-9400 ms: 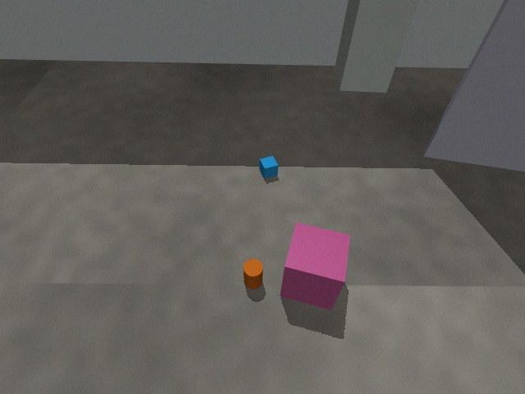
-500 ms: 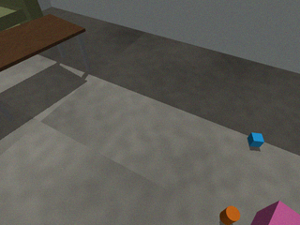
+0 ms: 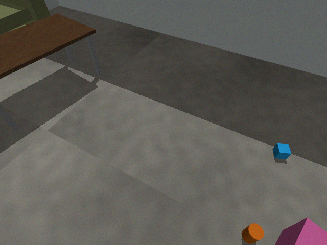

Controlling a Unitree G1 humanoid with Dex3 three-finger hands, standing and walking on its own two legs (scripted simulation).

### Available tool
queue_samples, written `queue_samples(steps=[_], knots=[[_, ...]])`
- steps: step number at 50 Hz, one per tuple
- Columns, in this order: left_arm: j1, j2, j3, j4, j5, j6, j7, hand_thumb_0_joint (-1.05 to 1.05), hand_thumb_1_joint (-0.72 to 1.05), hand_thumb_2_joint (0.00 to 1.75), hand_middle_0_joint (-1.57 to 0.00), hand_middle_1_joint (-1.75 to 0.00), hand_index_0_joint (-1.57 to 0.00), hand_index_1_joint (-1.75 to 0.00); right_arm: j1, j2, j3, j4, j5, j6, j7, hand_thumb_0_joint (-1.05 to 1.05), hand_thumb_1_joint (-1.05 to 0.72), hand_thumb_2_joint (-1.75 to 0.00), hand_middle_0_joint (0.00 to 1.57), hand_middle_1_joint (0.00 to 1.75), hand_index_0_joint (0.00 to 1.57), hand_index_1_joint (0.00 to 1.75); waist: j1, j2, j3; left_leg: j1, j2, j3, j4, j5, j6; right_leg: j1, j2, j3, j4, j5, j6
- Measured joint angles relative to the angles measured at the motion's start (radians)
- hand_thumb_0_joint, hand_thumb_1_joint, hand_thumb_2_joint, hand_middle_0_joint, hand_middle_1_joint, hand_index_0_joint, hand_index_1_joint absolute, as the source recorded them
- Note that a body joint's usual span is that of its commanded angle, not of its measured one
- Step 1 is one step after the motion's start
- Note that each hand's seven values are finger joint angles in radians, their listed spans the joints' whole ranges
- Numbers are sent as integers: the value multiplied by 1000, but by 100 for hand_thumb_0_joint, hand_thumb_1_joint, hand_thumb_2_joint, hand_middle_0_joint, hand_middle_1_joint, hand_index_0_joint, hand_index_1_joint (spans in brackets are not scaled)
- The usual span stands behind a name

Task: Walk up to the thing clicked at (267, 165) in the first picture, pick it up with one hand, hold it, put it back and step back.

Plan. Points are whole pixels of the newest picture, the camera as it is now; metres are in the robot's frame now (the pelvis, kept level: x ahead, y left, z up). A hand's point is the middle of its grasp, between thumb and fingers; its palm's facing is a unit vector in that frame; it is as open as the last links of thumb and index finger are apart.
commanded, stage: stand
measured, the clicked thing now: (281, 151) +0.82 -0.85 -0.74
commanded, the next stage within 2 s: none
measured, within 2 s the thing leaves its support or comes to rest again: neither
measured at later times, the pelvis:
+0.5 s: pelvis +0.00 +0.00 +0.00, yaw +0 degrees
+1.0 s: pelvis +0.01 +0.00 +0.00, yaw +1 degrees
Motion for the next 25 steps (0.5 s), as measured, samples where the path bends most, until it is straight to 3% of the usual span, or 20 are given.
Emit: queue_samples(steps=[25], knots=[[29,-3,-3,-5,3,5,-2,1,90,90,-20,-30,-21,-30,17,-2,-1,-2,-1,-1,-1,1,-90,-90,20,30,20,30,5,-5,-4,-5,-9,-6,3,-3,6,-1,-9,-6,2,-6,5]])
